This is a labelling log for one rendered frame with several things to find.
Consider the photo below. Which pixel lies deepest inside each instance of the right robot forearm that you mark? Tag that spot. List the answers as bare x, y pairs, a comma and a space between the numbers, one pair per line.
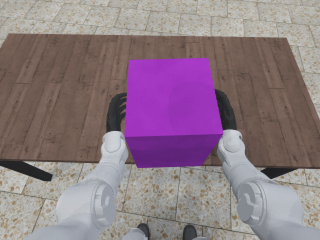
237, 169

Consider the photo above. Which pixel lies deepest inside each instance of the robot right upper arm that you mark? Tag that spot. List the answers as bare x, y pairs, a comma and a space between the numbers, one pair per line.
273, 212

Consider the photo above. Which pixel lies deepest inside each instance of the robot left upper arm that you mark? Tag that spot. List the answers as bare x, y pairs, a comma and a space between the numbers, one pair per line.
83, 212

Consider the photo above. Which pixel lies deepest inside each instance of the carton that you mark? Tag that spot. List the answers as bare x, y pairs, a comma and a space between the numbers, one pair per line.
172, 117

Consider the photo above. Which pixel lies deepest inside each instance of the robot left hand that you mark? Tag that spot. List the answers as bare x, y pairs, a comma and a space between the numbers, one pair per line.
114, 116

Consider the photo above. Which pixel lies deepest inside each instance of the robot left shin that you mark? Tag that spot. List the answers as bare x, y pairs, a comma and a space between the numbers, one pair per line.
137, 230

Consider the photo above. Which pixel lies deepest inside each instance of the left robot forearm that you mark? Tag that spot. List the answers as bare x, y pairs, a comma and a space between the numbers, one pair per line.
111, 167

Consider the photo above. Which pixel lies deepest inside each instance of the left robot foot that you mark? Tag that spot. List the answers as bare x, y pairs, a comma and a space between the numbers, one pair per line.
145, 229

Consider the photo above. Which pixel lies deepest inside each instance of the robot right hand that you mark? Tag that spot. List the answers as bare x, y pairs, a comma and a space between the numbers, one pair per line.
226, 112

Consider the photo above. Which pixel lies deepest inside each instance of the table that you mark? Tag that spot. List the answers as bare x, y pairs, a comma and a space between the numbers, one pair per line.
55, 92

